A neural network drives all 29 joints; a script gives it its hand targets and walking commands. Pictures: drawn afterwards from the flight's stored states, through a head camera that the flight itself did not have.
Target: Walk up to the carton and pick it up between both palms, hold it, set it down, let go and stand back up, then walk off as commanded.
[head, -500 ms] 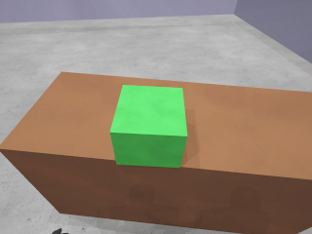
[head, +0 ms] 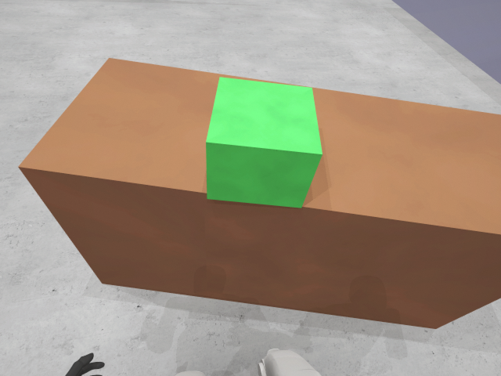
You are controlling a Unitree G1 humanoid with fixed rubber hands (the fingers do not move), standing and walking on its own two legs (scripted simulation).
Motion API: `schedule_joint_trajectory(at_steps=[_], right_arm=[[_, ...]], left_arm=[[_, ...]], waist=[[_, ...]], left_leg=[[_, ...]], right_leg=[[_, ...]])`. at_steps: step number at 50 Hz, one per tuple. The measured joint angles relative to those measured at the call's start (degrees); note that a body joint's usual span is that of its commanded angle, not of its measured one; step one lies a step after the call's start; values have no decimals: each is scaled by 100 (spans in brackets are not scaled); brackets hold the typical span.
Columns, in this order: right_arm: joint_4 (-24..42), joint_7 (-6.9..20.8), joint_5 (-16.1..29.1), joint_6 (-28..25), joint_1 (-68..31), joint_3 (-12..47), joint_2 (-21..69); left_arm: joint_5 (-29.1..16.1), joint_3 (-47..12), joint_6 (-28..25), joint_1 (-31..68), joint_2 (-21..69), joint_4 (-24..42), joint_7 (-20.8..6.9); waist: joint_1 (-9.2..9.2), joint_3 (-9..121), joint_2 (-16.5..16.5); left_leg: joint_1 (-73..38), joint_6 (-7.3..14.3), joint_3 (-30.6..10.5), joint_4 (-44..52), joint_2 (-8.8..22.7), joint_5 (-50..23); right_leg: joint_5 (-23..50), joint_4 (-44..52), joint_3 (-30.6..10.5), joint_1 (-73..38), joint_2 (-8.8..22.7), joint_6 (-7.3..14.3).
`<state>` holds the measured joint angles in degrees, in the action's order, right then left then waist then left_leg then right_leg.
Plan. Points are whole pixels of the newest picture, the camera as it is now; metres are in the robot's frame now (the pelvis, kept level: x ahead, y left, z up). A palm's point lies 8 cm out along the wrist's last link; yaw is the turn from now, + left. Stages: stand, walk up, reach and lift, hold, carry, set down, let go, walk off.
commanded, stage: walk off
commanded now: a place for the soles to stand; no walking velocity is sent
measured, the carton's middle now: (260, 142) +0.58 -0.04 +0.01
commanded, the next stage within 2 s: stand in 1.58 s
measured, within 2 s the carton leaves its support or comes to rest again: neither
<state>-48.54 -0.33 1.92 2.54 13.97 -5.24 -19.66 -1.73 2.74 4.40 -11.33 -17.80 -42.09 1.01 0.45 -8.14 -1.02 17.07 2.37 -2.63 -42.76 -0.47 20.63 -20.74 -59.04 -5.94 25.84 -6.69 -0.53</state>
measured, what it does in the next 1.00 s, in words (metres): walks backwards: right foot, then left foot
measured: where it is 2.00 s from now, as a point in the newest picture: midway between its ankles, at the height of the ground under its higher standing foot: outside the picture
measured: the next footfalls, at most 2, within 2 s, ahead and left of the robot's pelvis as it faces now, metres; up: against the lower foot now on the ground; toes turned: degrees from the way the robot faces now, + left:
right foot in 0.34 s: +0.01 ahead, -0.15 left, +0.00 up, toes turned +5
left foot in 0.84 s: -0.10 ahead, +0.13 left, +0.00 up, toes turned -9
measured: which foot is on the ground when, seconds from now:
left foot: down 0.00-0.34, up 0.36-0.82, down 0.84-1.00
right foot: up 0.00-0.32, down 0.34-0.86, up 0.88-1.00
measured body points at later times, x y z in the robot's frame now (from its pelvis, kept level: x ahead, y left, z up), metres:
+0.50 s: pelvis -0.11 -0.06 -0.01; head -0.07 -0.08 +0.44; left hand -0.02 +0.25 -0.11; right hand +0.00 -0.37 -0.13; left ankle -0.07 +0.09 -0.66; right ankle -0.03 -0.15 -0.72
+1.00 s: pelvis -0.22 +0.03 -0.02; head -0.19 +0.06 +0.43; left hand -0.09 +0.32 -0.15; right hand -0.17 -0.31 -0.10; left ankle -0.14 +0.13 -0.72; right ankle -0.16 -0.13 -0.65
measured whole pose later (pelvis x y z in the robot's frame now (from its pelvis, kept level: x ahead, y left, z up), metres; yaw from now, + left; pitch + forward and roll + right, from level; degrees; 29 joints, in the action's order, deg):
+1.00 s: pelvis -0.22 +0.03 -0.02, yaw -1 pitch -9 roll -3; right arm -45.9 -0.7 1.9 2.9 15.8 -5.2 -22.8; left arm -1.7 2.7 6.0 -9.7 -20.1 -42.1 1.0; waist 0.4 -13.3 -1.1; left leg 20.1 1.1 -7.6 -50.2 -3.2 21.2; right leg -21.9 -70.7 -11.6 27.5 -11.6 -0.1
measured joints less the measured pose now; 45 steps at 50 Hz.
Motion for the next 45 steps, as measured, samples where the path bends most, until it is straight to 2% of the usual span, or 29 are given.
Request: schedule_joint_trajectory(at_steps=[4, 11, 13, 16, 17, 18, 20, 23, 27, 38, 41, 42, 43, 45], right_arm=[[207, -38, 0, -7, -138, 1, 1], [511, -78, 0, -17, -442, 2, 2], [524, -78, 0, -16, -521, 2, 2], [530, -79, 0, 0, -627, 2, 4], [540, -80, 0, 15, -664, 1, 3], [536, -83, 0, 40, -717, 1, 1], [505, -91, -1, 123, -719, 1, -7], [430, -96, -1, 210, -649, 1, -101], [412, -96, -1, 215, -433, 1, -297], [321, -60, 0, 208, 72, 3, -422], [325, -1, 0, 132, 199, 3, -426], [325, 12, 0, 92, 269, 2, -433], [315, 21, 0, 66, 289, 3, -423], [282, 36, 0, 63, 273, 2, -332]], left_arm=[[0, -1, 26, -179, -94, -1, 0], [0, -1, 20, -237, -155, 1, 0], [-1, -2, 14, -248, -157, 3, 0], [-1, -2, -40, -343, -160, 6, -9], [-1, -2, -79, -391, -166, 4, -10], [0, -2, -94, -396, -166, -3, -14], [-1, 0, -76, -409, -167, -3, -21], [-1, 0, -72, -349, -167, 1, -21], [0, 0, -129, -46, -165, 4, -20], [0, -1, -136, 633, -164, -2, -20], [0, -2, -51, 689, -162, -2, -20], [0, -2, -19, 686, -161, -3, -20], [0, 0, 16, 711, -168, -7, -15], [1, -1, 118, 600, -192, -12, 1]], waist=[[-4, -48, -24], [-6, -335, -25], [-9, -392, -27], [-14, -393, -32], [-11, -391, -30], [-7, -508, -13], [-15, -618, -6], [-10, -616, 65], [-4, -617, 189], [-2, -613, 198], [6, -578, 204], [9, -511, 214], [0, -576, 184], [7, -671, 49]], left_leg=[[141, 0, 25, 1, -2, -138], [300, 0, 94, 1, -1, -411], [351, 0, 121, 1, -2, -488], [479, -19, 180, -28, -4, -581], [571, -27, 188, -117, -4, -576], [580, -27, 146, -258, -26, -409], [620, -25, -169, -803, -323, 330], [647, -27, -629, -1705, -800, 452], [649, -28, -662, -2319, -928, 454], [638, -28, -666, -2367, -865, 658], [333, -28, -664, -1483, -617, 667], [191, -28, -670, -984, -503, 697], [175, -57, -629, -916, -480, 562], [173, -121, -508, -1072, -473, 412]], right_leg=[[-114, -665, -19, -115, -176, 0], [-460, -652, -24, -255, -138, -1], [-488, -383, -29, -316, -40, 18], [-494, 742, -36, -614, 233, 136], [-350, 1111, -29, -694, 304, 152], [-139, 1088, -5, -698, 297, 156], [-8, 1014, 3, -699, 325, 187], [177, 1224, -1, -687, 386, 174], [509, 1505, 3, -531, 429, 168], [852, 1528, 17, -119, 673, 169], [915, 1513, 47, -59, 680, 92], [872, 1418, 53, 45, 659, 57], [632, 1213, 9, 104, 627, 55], [4, 462, -329, 163, 315, 69]])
